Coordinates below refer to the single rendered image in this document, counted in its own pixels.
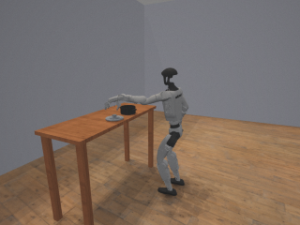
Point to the right robot thigh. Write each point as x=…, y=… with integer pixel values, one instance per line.
x=171, y=155

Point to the pot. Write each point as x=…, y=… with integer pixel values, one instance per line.
x=128, y=109

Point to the right robot forearm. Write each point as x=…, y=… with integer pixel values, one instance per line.
x=182, y=115

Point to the lid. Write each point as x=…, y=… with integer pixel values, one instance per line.
x=114, y=118

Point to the right robot upper arm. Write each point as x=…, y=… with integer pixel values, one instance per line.
x=184, y=101

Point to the left robot upper arm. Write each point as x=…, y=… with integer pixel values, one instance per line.
x=162, y=96

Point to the left robot hand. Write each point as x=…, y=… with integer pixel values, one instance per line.
x=110, y=100

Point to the left robot forearm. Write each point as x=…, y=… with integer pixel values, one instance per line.
x=130, y=98

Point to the right robot foot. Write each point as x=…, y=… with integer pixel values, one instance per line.
x=175, y=182

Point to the table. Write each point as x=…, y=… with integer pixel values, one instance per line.
x=80, y=131

